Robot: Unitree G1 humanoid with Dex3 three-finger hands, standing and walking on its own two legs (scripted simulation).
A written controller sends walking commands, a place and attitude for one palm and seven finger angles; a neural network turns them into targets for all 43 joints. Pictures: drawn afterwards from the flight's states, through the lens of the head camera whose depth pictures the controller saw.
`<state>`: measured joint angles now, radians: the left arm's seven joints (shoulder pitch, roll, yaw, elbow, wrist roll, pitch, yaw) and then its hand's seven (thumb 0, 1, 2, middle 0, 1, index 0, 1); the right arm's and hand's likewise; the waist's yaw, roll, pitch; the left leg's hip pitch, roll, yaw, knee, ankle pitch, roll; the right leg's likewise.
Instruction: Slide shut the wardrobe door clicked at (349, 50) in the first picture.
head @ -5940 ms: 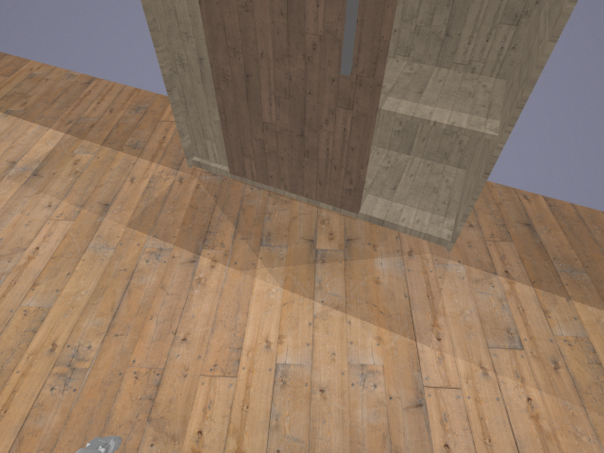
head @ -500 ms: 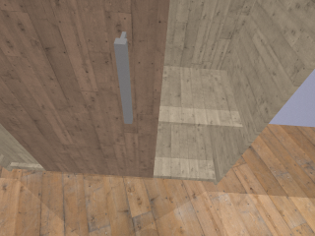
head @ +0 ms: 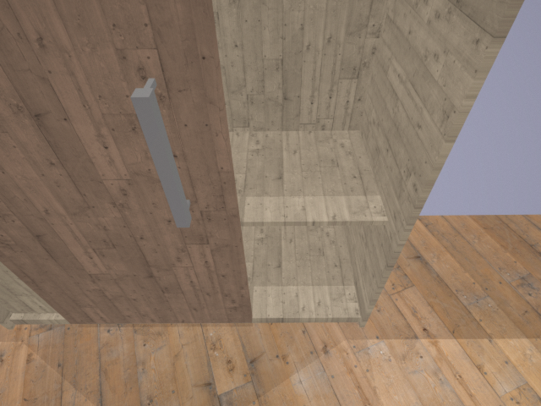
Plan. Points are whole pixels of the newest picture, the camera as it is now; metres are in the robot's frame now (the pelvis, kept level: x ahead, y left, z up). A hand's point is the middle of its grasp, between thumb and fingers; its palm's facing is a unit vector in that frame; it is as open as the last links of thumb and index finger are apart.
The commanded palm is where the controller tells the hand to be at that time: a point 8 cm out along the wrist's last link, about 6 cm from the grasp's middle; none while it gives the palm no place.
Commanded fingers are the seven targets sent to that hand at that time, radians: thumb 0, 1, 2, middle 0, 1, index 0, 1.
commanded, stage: come to a stop and stand still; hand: left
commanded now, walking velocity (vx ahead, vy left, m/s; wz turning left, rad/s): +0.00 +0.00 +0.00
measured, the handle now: (169, 161) +0.51 +0.21 +0.08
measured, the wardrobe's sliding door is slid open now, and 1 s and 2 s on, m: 0.41 0.41 0.41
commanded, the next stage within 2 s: look again from close up in 0.78 s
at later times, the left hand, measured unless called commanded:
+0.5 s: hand out of the picture -0.02 +0.17 -0.18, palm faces +0.07 -0.98 -0.17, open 7.4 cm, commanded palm none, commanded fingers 0.00 0.90 0.90 -0.20 -0.30 -0.20 -0.30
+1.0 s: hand out of the picture +0.01 +0.21 -0.18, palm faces -0.01 -0.98 -0.21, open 7.4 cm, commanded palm none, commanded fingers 0.00 0.90 0.90 -0.20 -0.30 -0.20 -0.30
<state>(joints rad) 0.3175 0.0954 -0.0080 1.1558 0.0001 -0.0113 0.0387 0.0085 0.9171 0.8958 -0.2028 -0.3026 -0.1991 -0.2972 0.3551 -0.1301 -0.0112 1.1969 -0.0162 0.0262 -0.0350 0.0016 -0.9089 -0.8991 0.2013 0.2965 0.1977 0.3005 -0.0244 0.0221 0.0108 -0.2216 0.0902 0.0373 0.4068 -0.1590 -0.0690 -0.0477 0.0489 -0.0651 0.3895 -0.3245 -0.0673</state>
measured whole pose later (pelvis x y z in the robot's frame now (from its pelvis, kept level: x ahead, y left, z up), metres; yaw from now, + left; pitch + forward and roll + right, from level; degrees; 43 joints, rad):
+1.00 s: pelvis +0.01 +0.04 -0.01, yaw -1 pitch +0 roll -1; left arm 0.32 0.13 -0.02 1.09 0.02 -0.04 0.06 0.00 0.91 0.90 -0.20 -0.30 -0.20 -0.30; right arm 0.29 -0.18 -0.01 1.07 -0.02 -0.01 -0.02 0.01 -0.92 -0.90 0.20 0.30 0.20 0.30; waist -0.02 0.03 0.04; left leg -0.30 0.06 0.05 0.56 -0.26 -0.02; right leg -0.10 0.01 -0.04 0.48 -0.38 -0.01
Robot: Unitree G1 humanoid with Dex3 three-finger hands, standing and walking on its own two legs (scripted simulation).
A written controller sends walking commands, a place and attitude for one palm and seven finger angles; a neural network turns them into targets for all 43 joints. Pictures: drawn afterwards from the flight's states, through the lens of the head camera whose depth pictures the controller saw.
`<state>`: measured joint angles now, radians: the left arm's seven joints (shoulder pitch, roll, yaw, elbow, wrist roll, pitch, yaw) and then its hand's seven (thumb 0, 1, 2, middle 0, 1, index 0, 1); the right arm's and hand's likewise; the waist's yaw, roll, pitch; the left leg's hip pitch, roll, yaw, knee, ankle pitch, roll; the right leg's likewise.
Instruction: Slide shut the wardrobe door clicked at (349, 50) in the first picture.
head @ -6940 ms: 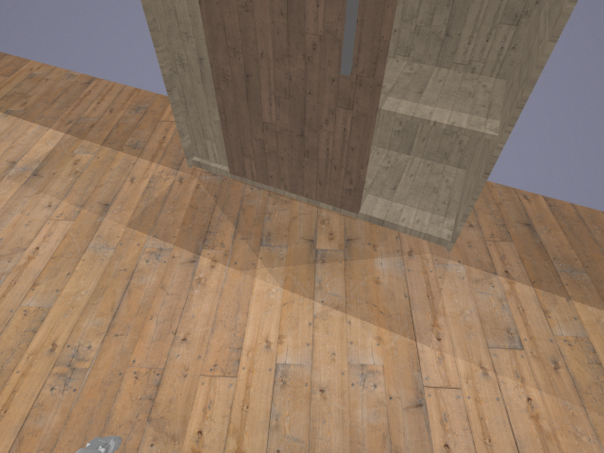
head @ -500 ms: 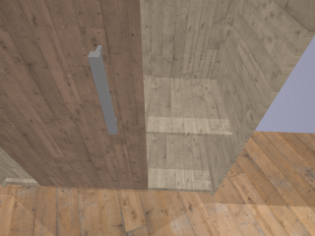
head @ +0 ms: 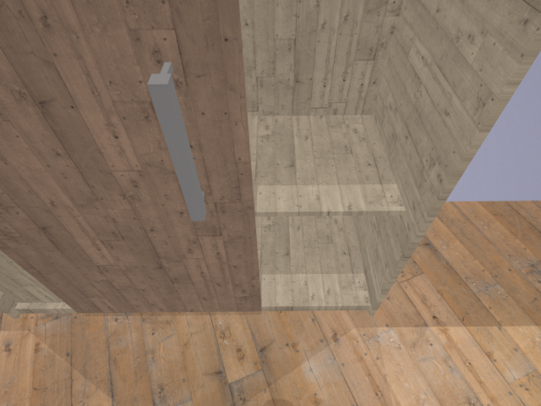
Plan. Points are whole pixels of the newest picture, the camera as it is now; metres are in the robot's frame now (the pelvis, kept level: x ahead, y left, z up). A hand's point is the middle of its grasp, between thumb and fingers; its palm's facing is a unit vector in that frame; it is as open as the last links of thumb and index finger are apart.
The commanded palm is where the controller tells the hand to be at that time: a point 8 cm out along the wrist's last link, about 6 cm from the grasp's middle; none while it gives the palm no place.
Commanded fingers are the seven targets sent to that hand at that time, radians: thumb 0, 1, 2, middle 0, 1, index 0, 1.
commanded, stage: look again from close up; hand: left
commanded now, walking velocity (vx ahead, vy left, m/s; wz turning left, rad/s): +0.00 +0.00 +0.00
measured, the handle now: (185, 152) +0.50 +0.17 +0.09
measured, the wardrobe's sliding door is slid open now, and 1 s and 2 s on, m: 0.41 0.41 0.41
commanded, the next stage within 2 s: raise the hand with hooked fingers in 0.62 s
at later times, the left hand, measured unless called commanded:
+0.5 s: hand out of the picture -0.02 +0.20 -0.17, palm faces -0.01 -0.98 -0.21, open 7.4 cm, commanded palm none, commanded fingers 0.00 0.90 0.90 -0.20 -0.30 -0.20 -0.30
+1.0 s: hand (157, 341) +0.20 +0.17 +0.02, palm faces +0.05 -1.00 -0.05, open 7.8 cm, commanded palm +0.11 +0.24 -0.04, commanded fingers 0.00 0.55 0.75 -0.23 -0.53 -0.23 -0.53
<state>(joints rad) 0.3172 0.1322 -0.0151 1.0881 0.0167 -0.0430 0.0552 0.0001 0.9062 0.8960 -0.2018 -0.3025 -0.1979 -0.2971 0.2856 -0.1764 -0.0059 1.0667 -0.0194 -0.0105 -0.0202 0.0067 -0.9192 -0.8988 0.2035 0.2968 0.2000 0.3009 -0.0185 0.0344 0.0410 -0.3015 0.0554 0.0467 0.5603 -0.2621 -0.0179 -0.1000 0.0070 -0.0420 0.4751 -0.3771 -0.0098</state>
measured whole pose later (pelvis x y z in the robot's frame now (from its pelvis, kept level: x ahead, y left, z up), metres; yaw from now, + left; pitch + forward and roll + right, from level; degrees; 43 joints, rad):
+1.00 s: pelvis -0.03 -0.01 -0.03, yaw +1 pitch +9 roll +1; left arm 0.31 0.17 0.14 0.11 -0.21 -0.42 -0.19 0.01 0.79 0.83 -0.21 -0.39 -0.20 -0.39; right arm 0.18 -0.22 -0.07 0.68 0.01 -0.25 -0.03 0.01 -0.91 -0.90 0.21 0.30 0.20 0.30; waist -0.02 0.01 -0.14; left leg -0.65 0.04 0.05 0.80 -0.31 -0.02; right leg -0.50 -0.03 -0.05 0.86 -0.51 -0.02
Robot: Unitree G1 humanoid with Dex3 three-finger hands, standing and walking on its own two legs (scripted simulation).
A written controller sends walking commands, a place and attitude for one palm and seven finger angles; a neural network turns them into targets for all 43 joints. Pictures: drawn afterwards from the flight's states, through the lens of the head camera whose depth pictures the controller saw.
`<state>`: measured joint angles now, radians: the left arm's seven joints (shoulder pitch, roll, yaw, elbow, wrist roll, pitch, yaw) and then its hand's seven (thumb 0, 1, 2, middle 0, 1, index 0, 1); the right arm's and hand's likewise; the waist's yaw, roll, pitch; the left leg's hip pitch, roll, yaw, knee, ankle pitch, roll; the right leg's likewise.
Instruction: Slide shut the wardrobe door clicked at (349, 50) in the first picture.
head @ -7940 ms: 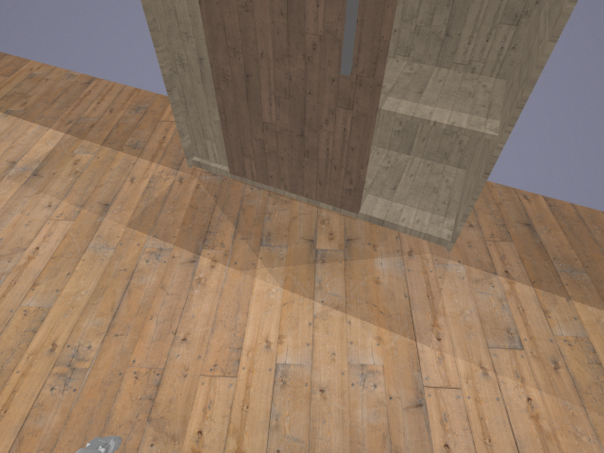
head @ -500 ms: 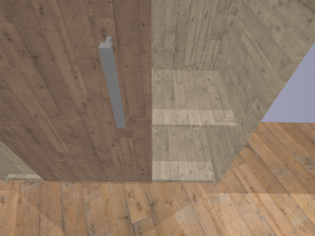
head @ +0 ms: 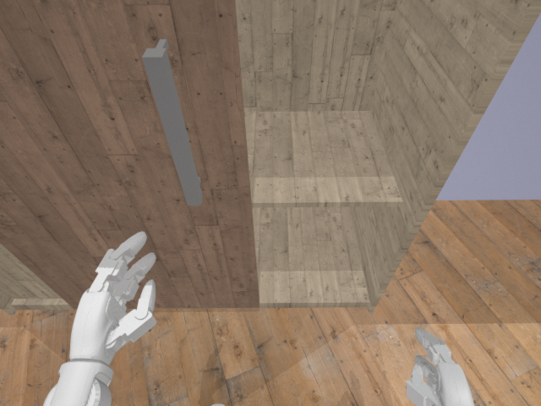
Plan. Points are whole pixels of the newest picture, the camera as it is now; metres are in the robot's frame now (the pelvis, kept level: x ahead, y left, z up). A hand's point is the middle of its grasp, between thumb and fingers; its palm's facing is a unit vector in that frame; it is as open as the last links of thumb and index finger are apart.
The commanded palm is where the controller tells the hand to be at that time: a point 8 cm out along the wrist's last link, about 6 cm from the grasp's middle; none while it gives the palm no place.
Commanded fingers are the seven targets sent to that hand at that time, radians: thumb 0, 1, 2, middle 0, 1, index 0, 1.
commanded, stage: raise the hand with hooked fingers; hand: left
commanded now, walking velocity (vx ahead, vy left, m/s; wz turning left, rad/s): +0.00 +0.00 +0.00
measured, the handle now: (181, 133) +0.53 +0.18 +0.13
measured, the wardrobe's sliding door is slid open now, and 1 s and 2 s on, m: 0.41 0.41 0.41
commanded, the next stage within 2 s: move the hooked fingers beside the handle in 1.82 s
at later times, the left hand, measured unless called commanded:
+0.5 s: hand (113, 338) +0.21 +0.21 +0.05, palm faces +0.02 -1.00 -0.06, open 10.8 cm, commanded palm +0.17 +0.27 +0.05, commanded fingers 0.00 -0.03 0.50 -0.27 -0.90 -0.27 -0.90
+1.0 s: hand (50, 308) +0.22 +0.28 +0.10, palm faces +0.05 -1.00 -0.07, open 13.6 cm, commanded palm +0.20 +0.33 +0.10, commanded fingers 0.00 -0.50 0.30 -0.30 -1.20 -0.30 -1.20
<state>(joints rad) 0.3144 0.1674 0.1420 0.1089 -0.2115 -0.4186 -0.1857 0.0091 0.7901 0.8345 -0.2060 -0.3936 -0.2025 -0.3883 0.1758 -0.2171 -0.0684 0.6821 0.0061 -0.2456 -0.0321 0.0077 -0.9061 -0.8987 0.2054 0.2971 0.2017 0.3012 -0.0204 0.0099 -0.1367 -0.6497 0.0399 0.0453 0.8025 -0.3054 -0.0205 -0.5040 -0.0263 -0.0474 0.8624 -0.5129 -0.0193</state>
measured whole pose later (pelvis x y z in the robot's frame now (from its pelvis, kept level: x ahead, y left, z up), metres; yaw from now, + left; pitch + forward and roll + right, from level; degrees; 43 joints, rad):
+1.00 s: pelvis -0.02 +0.03 +0.01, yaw +1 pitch +5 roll -2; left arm 0.17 0.35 0.33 0.11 -0.34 -0.22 -0.39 -0.01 -0.39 0.35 -0.30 -1.13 -0.29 -1.13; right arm 0.23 -0.25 0.03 0.57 0.04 -0.26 -0.09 0.01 -0.90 -0.90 0.21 0.30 0.20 0.30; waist 0.02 0.04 -0.07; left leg -0.61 0.04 0.01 0.79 -0.28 0.02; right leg -0.41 -0.01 -0.08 0.75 -0.44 0.01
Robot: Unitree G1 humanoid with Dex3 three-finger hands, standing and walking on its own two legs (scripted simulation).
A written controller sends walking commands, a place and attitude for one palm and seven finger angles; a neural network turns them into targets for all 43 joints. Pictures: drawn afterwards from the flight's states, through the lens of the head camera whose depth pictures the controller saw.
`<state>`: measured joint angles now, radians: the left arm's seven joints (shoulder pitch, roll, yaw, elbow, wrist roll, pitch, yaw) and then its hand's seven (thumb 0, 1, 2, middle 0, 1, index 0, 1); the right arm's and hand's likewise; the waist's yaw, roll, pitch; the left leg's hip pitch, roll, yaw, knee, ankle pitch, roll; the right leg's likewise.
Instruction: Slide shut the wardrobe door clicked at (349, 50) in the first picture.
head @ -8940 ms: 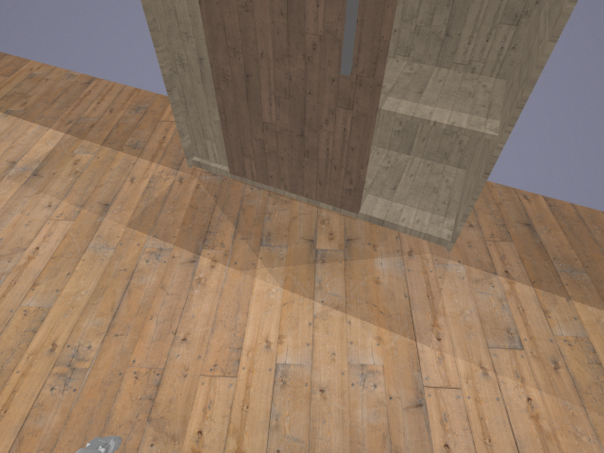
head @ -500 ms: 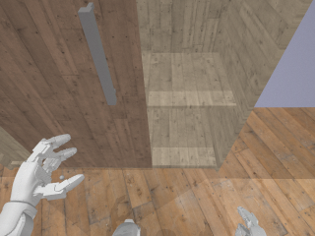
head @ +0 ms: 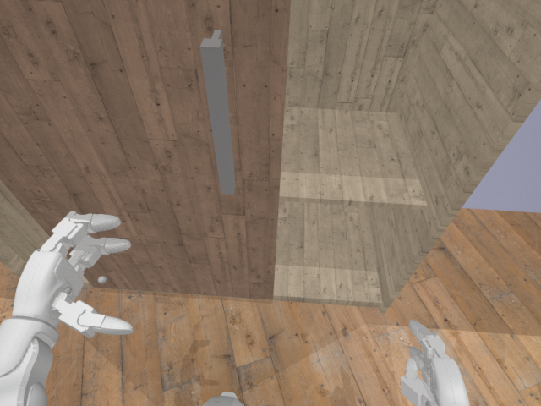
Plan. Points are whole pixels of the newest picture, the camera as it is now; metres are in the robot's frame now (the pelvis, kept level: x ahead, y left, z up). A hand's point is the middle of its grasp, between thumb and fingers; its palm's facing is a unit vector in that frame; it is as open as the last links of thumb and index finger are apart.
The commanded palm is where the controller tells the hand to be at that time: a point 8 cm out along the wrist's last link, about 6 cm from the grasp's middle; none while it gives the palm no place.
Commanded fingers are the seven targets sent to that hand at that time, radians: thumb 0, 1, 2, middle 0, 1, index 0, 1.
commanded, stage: raise the hand with hooked fingers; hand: left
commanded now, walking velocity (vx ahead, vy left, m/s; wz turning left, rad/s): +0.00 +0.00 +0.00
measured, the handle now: (223, 123) +0.55 +0.14 +0.12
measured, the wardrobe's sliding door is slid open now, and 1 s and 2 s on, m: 0.41 0.41 0.41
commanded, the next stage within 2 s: move the hooked fingers beside the handle in 0.82 s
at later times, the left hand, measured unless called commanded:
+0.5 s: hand (81, 245) +0.27 +0.27 +0.12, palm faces +0.04 -1.00 -0.07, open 14.0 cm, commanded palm +0.24 +0.32 +0.13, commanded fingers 0.00 -0.50 0.30 -0.30 -1.20 -0.30 -1.20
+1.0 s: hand (101, 243) +0.28 +0.24 +0.13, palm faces +0.05 -1.00 -0.08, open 14.0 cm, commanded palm +0.26 +0.29 +0.13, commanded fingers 0.00 -0.50 0.30 -0.30 -1.20 -0.30 -1.20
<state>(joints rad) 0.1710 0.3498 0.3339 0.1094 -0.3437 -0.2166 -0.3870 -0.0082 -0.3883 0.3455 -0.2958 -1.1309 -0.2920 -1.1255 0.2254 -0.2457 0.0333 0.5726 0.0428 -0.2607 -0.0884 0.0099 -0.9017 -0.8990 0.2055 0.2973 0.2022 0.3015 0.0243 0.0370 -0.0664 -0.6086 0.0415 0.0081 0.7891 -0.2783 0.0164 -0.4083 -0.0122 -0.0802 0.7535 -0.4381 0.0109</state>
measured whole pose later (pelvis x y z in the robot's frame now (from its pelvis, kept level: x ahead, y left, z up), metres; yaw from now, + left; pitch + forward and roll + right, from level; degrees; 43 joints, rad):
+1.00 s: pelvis +0.01 -0.02 +0.01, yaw +0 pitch +3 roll -1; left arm 0.02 0.40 0.42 0.29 -0.36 -0.15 -0.46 -0.02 -0.50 0.30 -0.30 -1.20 -0.30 -1.20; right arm 0.26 -0.27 0.03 0.64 0.06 -0.26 -0.11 0.01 -0.90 -0.90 0.21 0.30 0.20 0.30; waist 0.02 0.07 -0.05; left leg -0.47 0.05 0.00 0.66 -0.23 -0.01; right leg -0.29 0.00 -0.08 0.64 -0.40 -0.02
